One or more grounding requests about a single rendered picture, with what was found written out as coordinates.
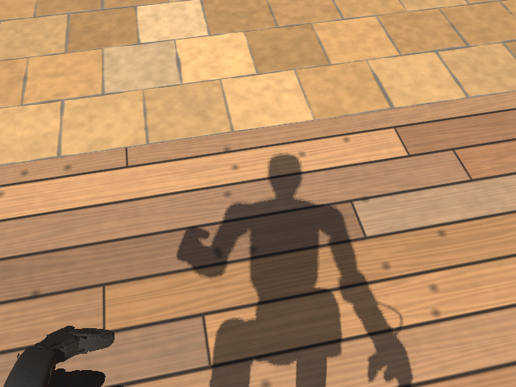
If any left robot hand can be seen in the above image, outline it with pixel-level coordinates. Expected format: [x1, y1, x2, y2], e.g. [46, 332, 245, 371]
[3, 326, 123, 387]

